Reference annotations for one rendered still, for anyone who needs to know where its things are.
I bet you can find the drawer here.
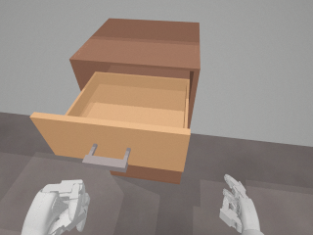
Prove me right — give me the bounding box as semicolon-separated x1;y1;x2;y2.
30;71;191;172

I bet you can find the cabinet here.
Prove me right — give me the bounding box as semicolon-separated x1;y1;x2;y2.
69;18;201;185

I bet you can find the right robot hand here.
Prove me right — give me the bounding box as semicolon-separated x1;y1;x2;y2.
219;174;260;235

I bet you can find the handle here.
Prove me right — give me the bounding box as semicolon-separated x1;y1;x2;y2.
82;143;131;173

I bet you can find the left robot hand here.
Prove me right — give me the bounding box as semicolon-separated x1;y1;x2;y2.
21;179;90;235

